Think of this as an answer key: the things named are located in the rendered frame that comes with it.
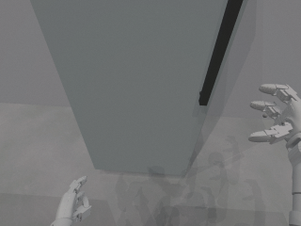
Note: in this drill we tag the robot right forearm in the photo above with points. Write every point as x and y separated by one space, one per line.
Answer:
294 154

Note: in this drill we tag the handle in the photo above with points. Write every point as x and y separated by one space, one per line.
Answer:
220 47

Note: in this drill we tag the left robot hand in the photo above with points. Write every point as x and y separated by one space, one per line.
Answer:
69 202

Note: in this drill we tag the right robot hand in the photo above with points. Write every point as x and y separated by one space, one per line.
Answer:
291 114

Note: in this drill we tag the fridge door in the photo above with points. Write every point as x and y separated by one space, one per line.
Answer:
132 71

